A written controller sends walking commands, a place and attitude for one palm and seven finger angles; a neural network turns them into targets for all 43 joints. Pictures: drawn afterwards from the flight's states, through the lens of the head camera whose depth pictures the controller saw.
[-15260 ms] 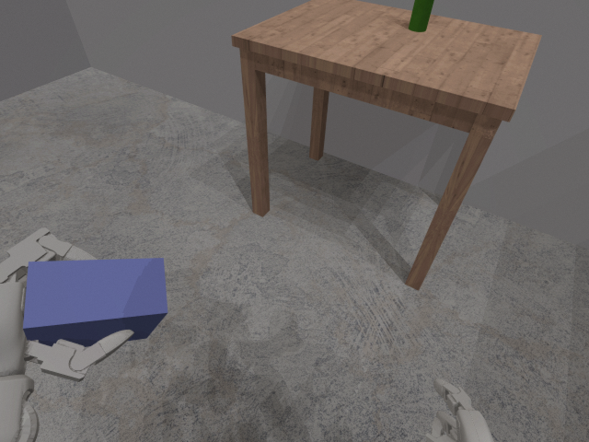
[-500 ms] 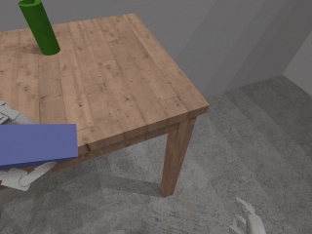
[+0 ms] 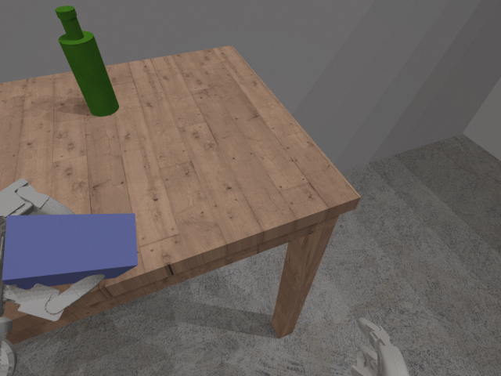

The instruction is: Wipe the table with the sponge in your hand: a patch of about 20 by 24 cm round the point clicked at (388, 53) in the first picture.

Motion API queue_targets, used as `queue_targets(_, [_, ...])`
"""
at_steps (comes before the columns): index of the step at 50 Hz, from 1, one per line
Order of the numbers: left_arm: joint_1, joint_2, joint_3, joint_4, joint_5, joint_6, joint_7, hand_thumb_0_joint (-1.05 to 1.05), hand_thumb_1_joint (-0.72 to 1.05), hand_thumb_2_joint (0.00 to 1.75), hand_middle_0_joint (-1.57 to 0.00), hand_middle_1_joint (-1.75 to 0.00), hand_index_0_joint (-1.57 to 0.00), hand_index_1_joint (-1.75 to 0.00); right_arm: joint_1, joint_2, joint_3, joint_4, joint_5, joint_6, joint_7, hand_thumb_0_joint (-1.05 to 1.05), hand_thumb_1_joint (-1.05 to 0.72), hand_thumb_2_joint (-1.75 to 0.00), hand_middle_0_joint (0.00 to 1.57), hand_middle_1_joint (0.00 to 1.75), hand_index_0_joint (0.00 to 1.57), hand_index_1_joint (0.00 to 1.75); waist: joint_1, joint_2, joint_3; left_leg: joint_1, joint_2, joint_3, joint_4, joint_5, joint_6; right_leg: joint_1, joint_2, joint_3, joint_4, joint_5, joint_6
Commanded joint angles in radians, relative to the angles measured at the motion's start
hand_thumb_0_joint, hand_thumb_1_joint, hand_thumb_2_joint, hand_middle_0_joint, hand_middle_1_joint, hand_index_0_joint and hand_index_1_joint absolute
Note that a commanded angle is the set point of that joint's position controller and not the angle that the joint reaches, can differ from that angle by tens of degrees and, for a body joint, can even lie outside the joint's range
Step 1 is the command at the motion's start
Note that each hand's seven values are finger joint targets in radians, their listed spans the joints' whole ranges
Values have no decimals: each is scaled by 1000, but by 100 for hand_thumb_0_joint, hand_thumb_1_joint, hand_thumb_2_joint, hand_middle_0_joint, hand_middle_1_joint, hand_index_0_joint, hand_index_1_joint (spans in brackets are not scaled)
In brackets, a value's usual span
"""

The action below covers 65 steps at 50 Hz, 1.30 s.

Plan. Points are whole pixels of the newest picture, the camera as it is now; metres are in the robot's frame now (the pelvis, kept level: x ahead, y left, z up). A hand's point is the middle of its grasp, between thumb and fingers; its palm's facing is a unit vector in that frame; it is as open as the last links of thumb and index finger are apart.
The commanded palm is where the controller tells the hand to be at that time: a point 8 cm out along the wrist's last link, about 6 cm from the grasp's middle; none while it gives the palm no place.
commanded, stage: come to a stop and stand still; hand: left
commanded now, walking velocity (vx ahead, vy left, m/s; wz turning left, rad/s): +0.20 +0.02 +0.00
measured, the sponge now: (89, 251) +0.22 +0.20 +0.17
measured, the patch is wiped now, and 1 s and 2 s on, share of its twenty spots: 0.00 0.00 0.00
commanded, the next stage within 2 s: look again from close up in 1.30 s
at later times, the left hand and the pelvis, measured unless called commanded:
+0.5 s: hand (52, 218) +0.26 +0.26 +0.18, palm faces +0.43 -0.82 -0.38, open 9.8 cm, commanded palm +0.20 +0.29 +0.18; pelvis +0.04 +0.01 +0.00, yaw -1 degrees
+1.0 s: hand (18, 194) +0.28 +0.31 +0.19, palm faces +0.45 -0.80 -0.40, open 9.8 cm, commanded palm +0.20 +0.31 +0.18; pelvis +0.03 +0.04 +0.01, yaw -2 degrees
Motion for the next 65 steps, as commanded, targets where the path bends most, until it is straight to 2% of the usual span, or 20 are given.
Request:
queue_targets(1, [-93,153,137,-85,1,-35,39,0,10,130,-120,-160,-120,-160,-96,-152,-56,-138,1,-19,-30,0,-90,-90,20,30,20,30,8,79,-108,-167,124,-95,-38,-206,66,294,-46,81,-329,15,-32])
queue_targets(3, [-122,162,131,-48,-5,-22,37,0,10,130,-120,-160,-120,-160,-89,-145,-61,-145,1,-12,-26,0,-90,-90,20,30,20,30,13,-209,-75,-337,-28,8,334,-284,3,278,-320,576,-509,-201,-179])
queue_targets(4, [-164,138,94,-74,-13,-30,30,0,10,130,-120,-160,-120,-160,-93,-171,-81,-147,7,-15,-13,0,-90,-90,20,30,20,30,23,-232,-46,-387,-19,-59,512,-234,-11,274,-391,641,-543,-125,-220])
queue_targets(7, [-140,164,108,-115,-5,-62,39,0,10,130,-120,-160,-120,-160,-120,-144,-48,-118,7,-17,-5,0,-90,-90,20,30,20,30,13,-15,-79,-350,24,-101,541,-155,-28,321,-344,363,-374,559,-199])
queue_targets(8, [-99,141,99,-111,-10,-68,41,0,10,130,-120,-160,-120,-160,-106,-138,-49,-123,3,-12,-9,0,-90,-90,20,30,20,30,9,-31,-94,-315,25,-82,487,-125,-28,332,-321,257,-344,672,-174])
queue_targets(10, [-85,162,121,-152,-11,-76,48,0,10,130,-120,-160,-120,-160,-124,-128,-45,-139,-4,-17,-18,0,-90,-90,20,30,20,30,18,-82,-104,-214,7,-28,320,-82,-27,302,-271,178,-316,769,-132])
queue_targets(16, [-67,168,140,-183,-23,-61,61,0,10,130,-120,-160,-120,-160,-111,-133,-63,-158,-1,-18,-35,0,-90,-90,20,30,20,30,26,-77,-124,28,-20,-6,-2,145,-19,224,-221,173,-261,640,-72])
queue_targets(18, [-71,156,124,-167,-25,-55,57,0,10,130,-120,-160,-120,-160,-112,-155,-74,-159,7,-18,-41,0,-90,-90,20,30,20,30,27,-3,-133,121,78,-89,-49,385,12,156,-147,143,-212,461,-23])
queue_targets(20, [-69,148,118,-127,-18,-42,48,0,10,130,-120,-160,-120,-160,-116,-160,-71,-161,10,-12,-42,0,-90,-90,20,30,20,30,27,60,-137,113,115,-126,-48,420,24,141,-75,133,-252,375,-4])
queue_targets(22, [-91,133,97,-152,-23,-38,40,0,10,130,-120,-160,-120,-160,-135,-153,-55,-163,6,-16,-41,0,-90,-90,20,30,20,30,21,123,-145,62,118,-141,-92,363,26,198,-54,121,-260,331,-1])
queue_targets(33, [-126,116,65,-148,-26,-1,36,0,10,130,-120,-160,-120,-160,-122,-146,-35,-166,-1,-24,-40,0,-90,-90,20,30,20,30,12,106,-102,3,77,-123,-202,-23,2,223,-35,123,-395,175,-13])
queue_targets(42, [-139,126,63,-156,-26,11,36,0,10,130,-120,-160,-120,-160,-134,-155,-41,-164,7,-19,-40,0,-90,-90,20,30,20,30,10,90,-118,34,61,-117,-188,50,2,244,-37,114,-407,226,-10])
queue_targets(43, [-1161,932,639,-328,130,-93,17,0,10,130,-120,-160,-120,-160,-15,-198,-76,-166,-44,-58,-33,0,-90,-90,20,30,20,30,40,-103,130,-123,94,-63,8,118,23,2,-134,218,-534,338,29])
queue_targets(44, [-593,320,235,229,44,-51,-30,0,10,130,-120,-160,-120,-160,-64,-73,-30,-77,-14,-50,-28,0,-90,-90,20,30,20,30,16,-107,-90,59,-12,-65,-21,166,24,54,-154,217,-429,376,-67])
queue_targets(45, [-325,178,139,264,12,-58,-49,0,10,130,-120,-160,-120,-160,-48,-156,-76,-162,2,-75,-18,0,-90,-90,20,30,20,30,67,21,-113,113,12,-38,-35,195,5,106,-121,263,-421,470,-23])
queue_targets(47, [-176,43,-1,28,-33,-88,-56,0,10,130,-120,-160,-120,-160,-93,-154,-79,-167,26,-91,18,0,-90,-90,20,30,20,30,48,200,-238,176,41,-51,-109,272,30,237,-83,161,-299,374,-9])
queue_targets(53, [-53,165,125,-97,-28,-76,-19,0,10,130,-120,-160,-120,-160,-104,-170,-74,-204,14,-82,20,0,-90,-90,20,30,20,30,29,-50,-124,28,61,-109,-150,-11,27,185,-52,122,-358,117,-13])
queue_targets(57, [-174,238,200,-142,-20,-95,-9,0,10,130,-120,-160,-120,-160,-123,-172,-69,-202,10,-82,-7,0,-90,-90,20,30,20,30,20,86,-69,22,77,-128,-218,-95,36,153,-18,110,-330,83,-14])
queue_targets(59, [-215,191,159,-134,-19,-99,-11,0,10,130,-120,-160,-120,-160,-99,-165,-66,-200,8,-82,-10,0,-90,-90,20,30,20,30,19,151,-73,-20,92,-150,-245,-120,45,214,-16,95,-295,116,-17])
queue_targets(65, [-206,111,68,-112,-6,-84,-20,0,10,130,-120,-160,-120,-160,-94,-168,-66,-176,5,-103,8,0,-90,-90,20,30,20,30,16,73,-87,44,58,-102,-175,-9,31,206,-21,121,-364,209,-17])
